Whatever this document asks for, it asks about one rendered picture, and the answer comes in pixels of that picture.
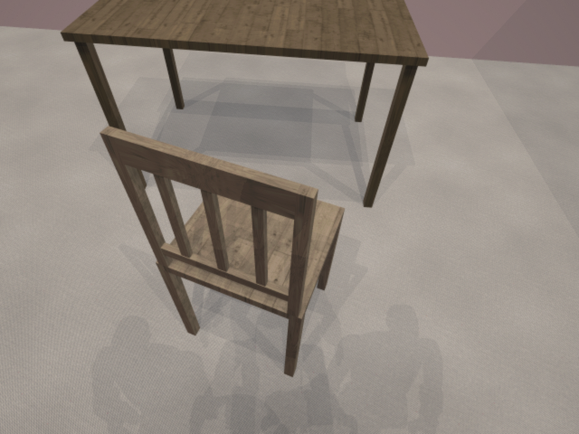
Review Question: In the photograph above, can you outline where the table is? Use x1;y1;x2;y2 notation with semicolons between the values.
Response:
61;0;429;208

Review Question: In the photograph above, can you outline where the chair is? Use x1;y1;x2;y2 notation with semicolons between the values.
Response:
100;126;345;377

